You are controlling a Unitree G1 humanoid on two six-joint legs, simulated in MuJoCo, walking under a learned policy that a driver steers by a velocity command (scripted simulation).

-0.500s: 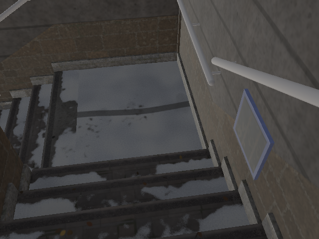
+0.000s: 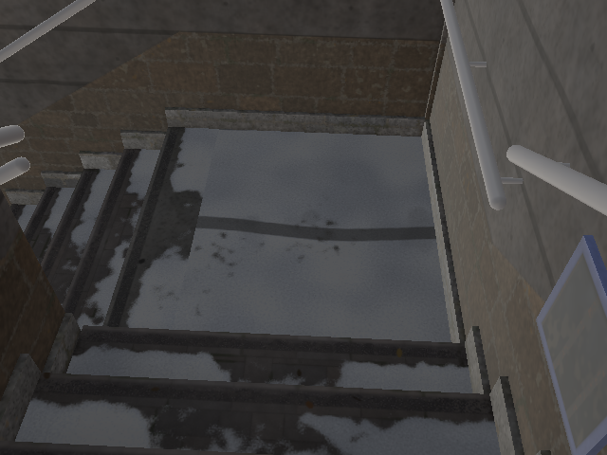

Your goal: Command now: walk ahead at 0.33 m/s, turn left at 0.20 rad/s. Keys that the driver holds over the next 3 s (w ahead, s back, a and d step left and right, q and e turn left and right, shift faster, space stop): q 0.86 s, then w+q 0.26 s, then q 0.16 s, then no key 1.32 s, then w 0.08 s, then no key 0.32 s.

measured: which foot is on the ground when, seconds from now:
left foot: up 0.00-0.10, down 0.12-0.56, up 0.58-1.00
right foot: down 0.00-0.14, up 0.16-0.50, down 0.52-1.00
